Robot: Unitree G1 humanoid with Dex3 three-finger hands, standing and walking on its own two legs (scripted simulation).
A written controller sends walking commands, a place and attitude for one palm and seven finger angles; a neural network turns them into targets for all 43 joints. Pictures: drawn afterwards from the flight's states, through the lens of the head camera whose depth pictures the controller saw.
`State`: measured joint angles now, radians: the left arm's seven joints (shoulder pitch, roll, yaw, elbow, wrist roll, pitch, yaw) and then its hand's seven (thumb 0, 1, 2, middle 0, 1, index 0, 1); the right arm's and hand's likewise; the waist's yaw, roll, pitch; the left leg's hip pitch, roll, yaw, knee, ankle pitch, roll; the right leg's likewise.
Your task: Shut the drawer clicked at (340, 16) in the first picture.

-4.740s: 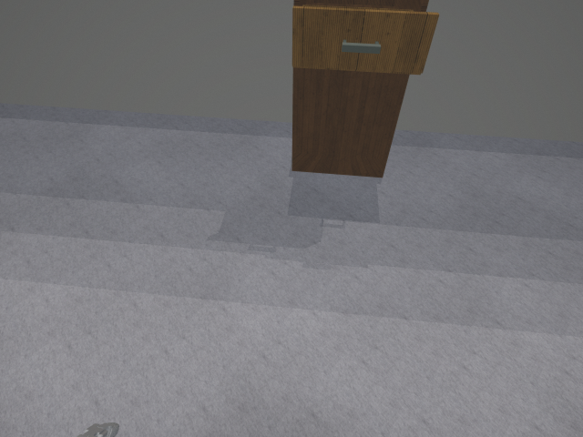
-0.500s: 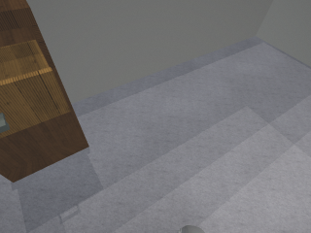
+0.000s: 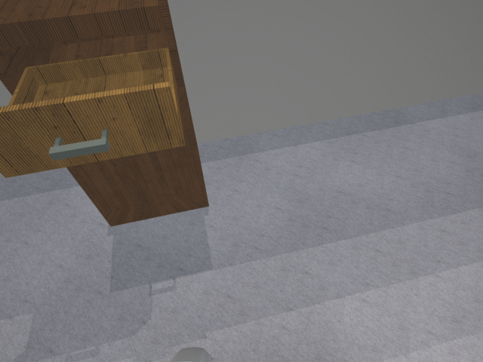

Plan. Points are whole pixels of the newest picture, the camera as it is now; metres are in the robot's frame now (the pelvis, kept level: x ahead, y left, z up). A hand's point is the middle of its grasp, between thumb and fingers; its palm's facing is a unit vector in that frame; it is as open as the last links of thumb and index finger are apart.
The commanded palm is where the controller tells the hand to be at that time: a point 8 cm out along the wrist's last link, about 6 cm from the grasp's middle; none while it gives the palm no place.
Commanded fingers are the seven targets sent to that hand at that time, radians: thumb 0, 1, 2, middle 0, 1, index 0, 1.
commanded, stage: turn to face it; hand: left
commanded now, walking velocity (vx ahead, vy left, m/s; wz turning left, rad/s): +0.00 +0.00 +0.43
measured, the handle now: (81, 143) +0.53 +0.40 +0.02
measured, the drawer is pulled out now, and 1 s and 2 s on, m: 0.29 0.29 0.29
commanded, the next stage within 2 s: take the last steps up to it in 0.40 s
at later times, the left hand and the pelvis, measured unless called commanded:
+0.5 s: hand out of the picture +0.02 +0.24 -0.16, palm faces +0.22 -0.94 -0.28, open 7.3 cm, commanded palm none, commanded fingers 0.00 0.90 0.90 -0.20 -0.30 -0.20 -0.30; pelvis -0.01 +0.02 -0.01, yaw +11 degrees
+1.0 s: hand out of the picture -0.11 +0.18 -0.17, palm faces +0.40 -0.90 -0.17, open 7.3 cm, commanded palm none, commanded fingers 0.00 0.90 0.90 -0.20 -0.30 -0.20 -0.30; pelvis +0.03 +0.05 +0.00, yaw +17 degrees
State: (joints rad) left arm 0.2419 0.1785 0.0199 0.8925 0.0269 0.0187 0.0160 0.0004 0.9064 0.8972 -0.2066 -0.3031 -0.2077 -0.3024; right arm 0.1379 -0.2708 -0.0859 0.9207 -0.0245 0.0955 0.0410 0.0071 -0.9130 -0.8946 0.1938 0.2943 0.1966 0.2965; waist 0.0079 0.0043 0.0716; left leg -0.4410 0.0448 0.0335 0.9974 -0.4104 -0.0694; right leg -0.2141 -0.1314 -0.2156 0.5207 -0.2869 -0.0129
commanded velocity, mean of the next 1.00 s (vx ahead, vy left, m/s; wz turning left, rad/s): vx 0.16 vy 0.01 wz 0.17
